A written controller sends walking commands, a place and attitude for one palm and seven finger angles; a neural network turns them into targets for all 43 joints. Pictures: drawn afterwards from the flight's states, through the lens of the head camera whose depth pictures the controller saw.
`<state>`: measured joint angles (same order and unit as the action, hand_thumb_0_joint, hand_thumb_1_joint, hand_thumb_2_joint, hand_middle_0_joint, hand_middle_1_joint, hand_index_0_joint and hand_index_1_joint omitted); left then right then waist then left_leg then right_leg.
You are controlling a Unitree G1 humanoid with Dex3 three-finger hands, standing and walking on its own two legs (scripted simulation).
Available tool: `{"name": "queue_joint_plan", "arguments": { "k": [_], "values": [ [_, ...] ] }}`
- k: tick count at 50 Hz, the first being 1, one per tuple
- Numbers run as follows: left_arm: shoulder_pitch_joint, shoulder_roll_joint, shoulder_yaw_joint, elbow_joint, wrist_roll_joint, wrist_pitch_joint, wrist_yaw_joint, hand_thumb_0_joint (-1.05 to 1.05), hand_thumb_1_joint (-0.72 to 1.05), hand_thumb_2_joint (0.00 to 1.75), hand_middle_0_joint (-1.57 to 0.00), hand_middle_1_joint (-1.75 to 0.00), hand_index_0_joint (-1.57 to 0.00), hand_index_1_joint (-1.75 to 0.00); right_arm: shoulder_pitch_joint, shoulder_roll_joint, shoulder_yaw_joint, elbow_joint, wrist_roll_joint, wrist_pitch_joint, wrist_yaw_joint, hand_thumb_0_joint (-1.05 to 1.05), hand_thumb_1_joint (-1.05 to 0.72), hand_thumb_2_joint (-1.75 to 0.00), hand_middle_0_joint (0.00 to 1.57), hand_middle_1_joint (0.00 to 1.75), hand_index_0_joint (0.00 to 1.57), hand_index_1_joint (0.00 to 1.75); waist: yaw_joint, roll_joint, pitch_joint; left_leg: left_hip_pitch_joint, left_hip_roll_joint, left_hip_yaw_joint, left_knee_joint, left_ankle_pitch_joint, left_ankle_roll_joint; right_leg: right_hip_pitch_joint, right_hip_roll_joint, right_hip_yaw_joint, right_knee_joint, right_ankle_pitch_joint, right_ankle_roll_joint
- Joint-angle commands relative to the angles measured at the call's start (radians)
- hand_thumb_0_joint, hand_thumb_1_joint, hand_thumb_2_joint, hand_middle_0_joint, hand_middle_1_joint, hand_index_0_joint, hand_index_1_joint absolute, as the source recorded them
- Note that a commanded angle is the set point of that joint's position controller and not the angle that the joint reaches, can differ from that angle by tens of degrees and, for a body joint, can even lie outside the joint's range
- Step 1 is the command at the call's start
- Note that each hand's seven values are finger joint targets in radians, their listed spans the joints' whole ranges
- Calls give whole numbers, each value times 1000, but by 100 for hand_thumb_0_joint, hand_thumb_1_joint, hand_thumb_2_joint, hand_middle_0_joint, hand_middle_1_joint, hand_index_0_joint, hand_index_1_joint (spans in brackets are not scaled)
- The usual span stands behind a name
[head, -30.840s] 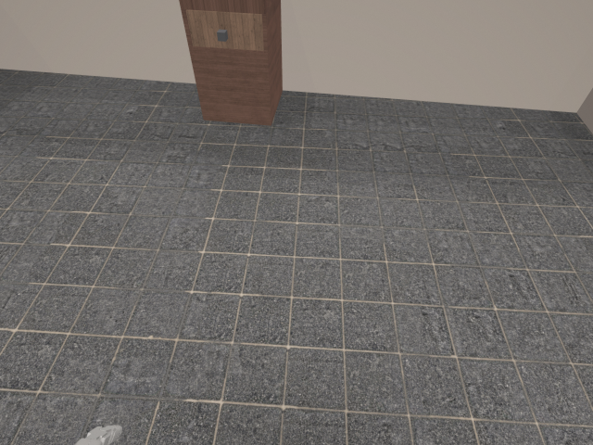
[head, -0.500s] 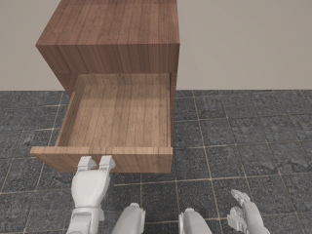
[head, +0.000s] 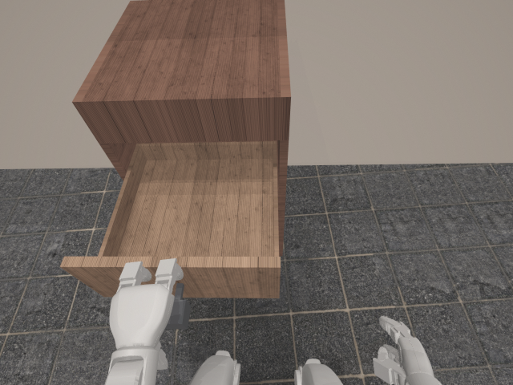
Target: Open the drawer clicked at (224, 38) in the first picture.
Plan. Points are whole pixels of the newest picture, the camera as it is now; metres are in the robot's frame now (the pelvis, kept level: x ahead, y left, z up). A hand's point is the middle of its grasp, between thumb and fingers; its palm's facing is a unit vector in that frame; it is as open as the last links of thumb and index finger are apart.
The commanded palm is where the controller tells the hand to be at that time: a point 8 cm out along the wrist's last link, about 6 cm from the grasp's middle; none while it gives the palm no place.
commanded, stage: lift the hand off the handle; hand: left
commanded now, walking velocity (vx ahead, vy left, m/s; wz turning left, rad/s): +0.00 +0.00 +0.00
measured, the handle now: (177, 303) +0.28 +0.18 -0.13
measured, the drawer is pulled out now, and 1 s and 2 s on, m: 0.30 0.30 0.30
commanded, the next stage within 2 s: draw the hand back to the body in 1.18 s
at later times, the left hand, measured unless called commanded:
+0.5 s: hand (149, 302) +0.25 +0.19 -0.02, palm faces +0.00 -0.09 -1.00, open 13.8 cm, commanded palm +0.22 +0.18 +0.04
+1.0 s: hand (143, 291) +0.25 +0.19 +0.02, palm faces +0.02 -0.11 -0.99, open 13.8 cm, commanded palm +0.22 +0.18 +0.08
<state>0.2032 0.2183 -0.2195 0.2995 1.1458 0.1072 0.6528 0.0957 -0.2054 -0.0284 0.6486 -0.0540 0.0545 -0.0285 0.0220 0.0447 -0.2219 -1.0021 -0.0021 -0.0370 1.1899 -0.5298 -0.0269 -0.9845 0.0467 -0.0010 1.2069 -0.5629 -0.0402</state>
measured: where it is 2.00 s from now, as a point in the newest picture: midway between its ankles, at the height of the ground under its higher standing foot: outside the picture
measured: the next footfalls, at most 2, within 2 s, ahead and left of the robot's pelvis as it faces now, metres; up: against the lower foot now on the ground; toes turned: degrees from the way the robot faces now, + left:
none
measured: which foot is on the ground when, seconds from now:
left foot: down 0.00-1.00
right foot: down 0.00-1.00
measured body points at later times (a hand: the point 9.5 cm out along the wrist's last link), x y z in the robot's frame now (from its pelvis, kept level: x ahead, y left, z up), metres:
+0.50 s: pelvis +0.01 +0.01 +0.02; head +0.06 -0.02 +0.47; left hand +0.24 +0.19 +0.04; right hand +0.19 -0.22 -0.09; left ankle +0.02 +0.14 -0.64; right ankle +0.01 -0.10 -0.64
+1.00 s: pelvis +0.02 +0.01 +0.04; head +0.06 -0.02 +0.49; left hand +0.25 +0.19 +0.07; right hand +0.22 -0.21 -0.06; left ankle +0.02 +0.14 -0.64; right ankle +0.01 -0.10 -0.64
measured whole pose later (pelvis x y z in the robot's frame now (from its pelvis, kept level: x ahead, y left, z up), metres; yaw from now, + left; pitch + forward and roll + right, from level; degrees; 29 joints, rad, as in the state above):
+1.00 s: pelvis +0.02 +0.01 +0.04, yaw -1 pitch +13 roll +0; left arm 0.27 0.23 -0.26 0.14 1.10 0.17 0.55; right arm 0.12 -0.21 -0.02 0.59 -0.03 0.09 0.01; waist 0.04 0.05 -0.18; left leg -0.71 0.00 -0.02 0.96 -0.47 -0.01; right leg -0.69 0.04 0.02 0.97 -0.50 -0.03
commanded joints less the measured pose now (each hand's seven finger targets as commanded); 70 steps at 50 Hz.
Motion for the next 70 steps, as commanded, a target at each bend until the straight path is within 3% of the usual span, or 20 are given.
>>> {"name": "queue_joint_plan", "arguments": {
  "k": [1,2,9,14,15,21,24,29,32,38,39,44,49,53,58,64,66,68,69,70],
  "values": [
    [-90,104,64,-201,-4,3,38,0,-50,30,-30,-120,-30,-120,-83,-103,-36,-151,3,-37,-5,0,-90,-90,20,30,20,30,-13,-78,-247,212,-36,54,-134,201,56,204,-16,36,-248,333,11],
    [-89,103,63,-214,-7,2,35,0,-50,30,-30,-120,-30,-120,-77,-104,-39,-153,6,-37,-5,0,-90,-90,20,30,20,30,-10,-52,-236,227,-35,53,-145,203,55,203,-15,28,-251,324,6],
    [-136,98,42,-211,-6,6,22,0,-50,30,-30,-120,-30,-120,-80,-108,-36,-156,7,-33,-3,0,-90,-90,20,30,20,30,-21,-72,-201,257,-31,49,-179,184,56,188,-14,18,-284,260,9],
    [-79,98,43,-227,-12,18,13,0,-50,30,-30,-120,-30,-120,-75,-107,-36,-168,11,-29,3,0,-90,-90,20,30,20,30,-4,-64,-228,300,-31,54,-199,235,56,242,-11,13,-291,333,6],
    [-53,107,60,-214,-16,22,10,0,-50,30,-30,-120,-30,-120,-67,-107,-39,-168,16,-27,3,0,-90,-90,20,30,20,30,0,-64,-205,296,-32,52,-208,233,53,255,-8,10,-297,337,3],
    [-107,86,19,-245,-11,39,-3,0,-50,30,-30,-120,-30,-120,-75,-109,-33,-174,17,-17,9,0,-90,-90,20,30,20,30,-10,-55,-190,336,-28,48,-240,243,54,254,-4,4,-318,325,3],
    [-87,90,23,-244,-23,43,-16,0,-50,30,-30,-120,-30,-120,-73,-110,-30,-179,18,-18,9,0,-90,-90,20,30,20,30,-12,-84,-178,347,-29,49,-253,248,57,275,-4,3,-334,333,7],
    [-79,104,29,-291,-23,29,-27,0,-50,30,-30,-120,-30,-120,-69,-108,-28,-188,16,-19,11,0,-90,-90,20,30,20,30,-2,-52,-199,389,-27,51,-268,282,56,299,-5,5,-340,365,4],
    [-63,82,4,-300,-20,27,-32,0,-50,30,-30,-120,-30,-120,-66,-106,-35,-191,20,-16,19,0,-90,-90,20,30,20,30,-7,-33,-161,409,-25,45,-283,294,53,293,0,-8,-347,364,-3],
    [-35,109,34,-324,-23,38,-37,0,-50,30,-30,-120,-30,-120,-65,-109,-34,-204,23,-10,27,0,-90,-90,20,30,20,30,3,-56,-181,431,-26,46,-300,344,52,352,3,-1,-357,440,-4],
    [-19,90,9,-329,-21,41,-37,0,-50,30,-30,-120,-30,-120,-74,-104,-28,-210,20,-10,32,0,-90,-90,20,30,20,30,7,-57,-185,436,-27,52,-299,344,53,351,0,-1,-360,438,2],
    [-47,108,20,-341,-25,50,-50,0,-50,30,-30,-120,-30,-120,-80,-108,-24,-213,23,-3,33,0,-90,-90,20,30,20,30,1,-82,-145,443,-29,51,-320,334,54,364,0,5,-385,437,6],
    [-48,99,0,-390,-32,53,-70,0,-50,30,-30,-120,-30,-120,-88,-104,-23,-224,26,-2,36,0,-90,-90,20,30,20,30,6,-41,-159,488,-29,55,-342,354,54,393,-3,8,-403,449,5],
    [27,135,50,-368,-55,49,-93,0,-50,30,-30,-120,-30,-120,-86,-107,-22,-224,36,-3,30,0,-90,-90,20,30,20,30,11,-71,-122,475,-33,55,-359,348,54,440,-4,16,-427,489,6],
    [11,114,30,-352,-47,34,-111,0,-50,30,-30,-120,-30,-120,-86,-107,-21,-222,34,-5,32,0,-90,-90,20,30,20,30,0,-84,-76,470,-32,54,-365,327,54,415,-4,15,-439,461,8],
    [-11,115,17,-436,-38,-10,-106,0,-50,30,-30,-120,-30,-120,-82,-102,-23,-234,19,-12,42,0,-90,-90,20,30,20,30,9,-35,-151,504,-32,53,-346,362,55,400,-9,16,-413,461,5],
    [10,159,63,-496,-35,-22,-94,0,-50,30,-30,-120,-30,-120,-84,-103,-27,-242,16,-11,42,0,-90,-90,20,30,20,30,26,-18,-174,516,-33,57,-349,371,53,413,-8,19,-412,463,2],
    [43,206,122,-523,-36,-17,-81,0,-50,30,-30,-120,-30,-120,-87,-104,-30,-240,20,-7,38,0,-90,-90,20,30,20,30,34,-6,-173,525,-33,56,-359,387,49,437,0,19,-414,479,-7],
    [53,198,111,-543,-30,-13,-73,0,-50,30,-30,-120,-30,-120,-91,-99,-24,-249,15,-7,44,0,-90,-90,20,30,20,30,38,-10,-189,537,-33,61,-354,396,48,426,-2,26,-411,476,-3],
    [90,184,109,-521,-41,-1,-75,0,-50,30,-30,-120,-30,-120,-91,-97,-30,-244,26,-5,43,0,-90,-90,20,30,20,30,30,-15,-141,526,-31,61,-365,380,49,436,-1,11,-423,474,-3]
  ]
}}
